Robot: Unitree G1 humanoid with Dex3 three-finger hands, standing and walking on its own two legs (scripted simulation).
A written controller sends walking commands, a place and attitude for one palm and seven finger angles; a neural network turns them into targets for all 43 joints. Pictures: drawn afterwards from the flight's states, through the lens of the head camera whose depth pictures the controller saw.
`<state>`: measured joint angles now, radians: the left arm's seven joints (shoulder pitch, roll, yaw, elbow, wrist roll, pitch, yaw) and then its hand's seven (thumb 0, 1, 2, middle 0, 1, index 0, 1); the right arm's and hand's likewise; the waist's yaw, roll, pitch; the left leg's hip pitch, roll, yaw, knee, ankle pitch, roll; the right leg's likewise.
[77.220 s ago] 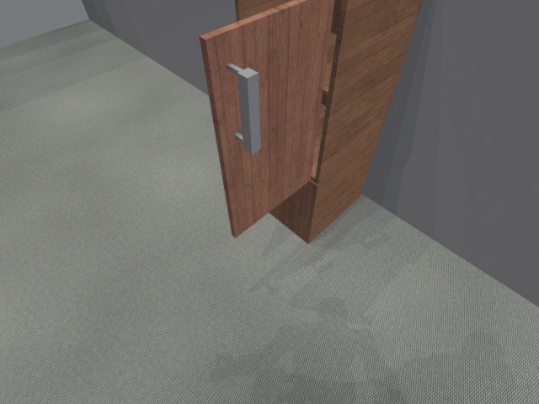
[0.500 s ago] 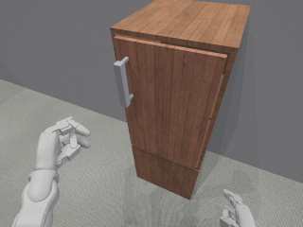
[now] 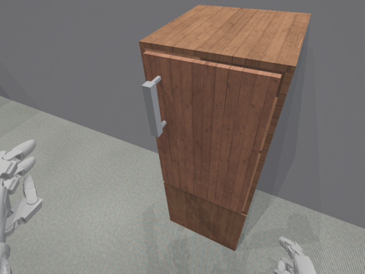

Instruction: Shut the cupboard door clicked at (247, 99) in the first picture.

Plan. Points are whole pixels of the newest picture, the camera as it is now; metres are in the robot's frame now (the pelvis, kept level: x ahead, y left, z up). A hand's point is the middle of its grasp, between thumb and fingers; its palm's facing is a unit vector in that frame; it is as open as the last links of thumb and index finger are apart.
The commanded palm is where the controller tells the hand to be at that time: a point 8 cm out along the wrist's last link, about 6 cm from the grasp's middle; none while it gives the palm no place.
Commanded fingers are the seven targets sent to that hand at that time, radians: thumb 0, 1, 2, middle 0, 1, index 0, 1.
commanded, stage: draw the hand back to the body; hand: left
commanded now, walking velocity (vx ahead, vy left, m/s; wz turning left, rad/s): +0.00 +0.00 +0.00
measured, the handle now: (157, 107) +0.54 +0.14 +0.10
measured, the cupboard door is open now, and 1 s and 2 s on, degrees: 0 0 0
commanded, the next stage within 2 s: step back with the hand held close in 0.28 s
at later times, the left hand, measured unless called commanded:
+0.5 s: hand (49, 196) +0.19 +0.25 +0.16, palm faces +0.42 -0.79 -0.45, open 7.4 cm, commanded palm +0.14 +0.28 +0.17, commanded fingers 0.00 0.90 0.90 -0.20 -0.30 -0.20 -0.30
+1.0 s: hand (26, 218) +0.15 +0.27 +0.15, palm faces +0.36 -0.81 -0.47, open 7.4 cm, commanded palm +0.10 +0.31 +0.17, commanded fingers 0.00 0.90 0.90 -0.20 -0.30 -0.20 -0.30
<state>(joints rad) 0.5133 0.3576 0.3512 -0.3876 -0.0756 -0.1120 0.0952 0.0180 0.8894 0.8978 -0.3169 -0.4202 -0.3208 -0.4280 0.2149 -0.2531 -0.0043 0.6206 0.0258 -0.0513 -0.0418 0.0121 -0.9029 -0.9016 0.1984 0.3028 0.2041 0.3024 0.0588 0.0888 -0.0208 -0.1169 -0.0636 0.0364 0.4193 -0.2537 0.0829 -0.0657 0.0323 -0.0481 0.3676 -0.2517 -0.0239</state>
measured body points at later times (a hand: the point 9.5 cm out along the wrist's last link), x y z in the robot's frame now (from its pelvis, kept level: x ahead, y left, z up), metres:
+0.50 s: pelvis -0.01 -0.01 +0.00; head -0.02 -0.04 +0.45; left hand +0.16 +0.29 +0.19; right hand +0.17 -0.25 -0.09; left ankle -0.01 +0.06 -0.74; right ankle -0.03 -0.10 -0.74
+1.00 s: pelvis -0.06 +0.02 -0.01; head -0.05 +0.03 +0.44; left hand +0.13 +0.31 +0.18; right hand +0.10 -0.24 -0.08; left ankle -0.01 +0.06 -0.74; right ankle -0.03 -0.10 -0.74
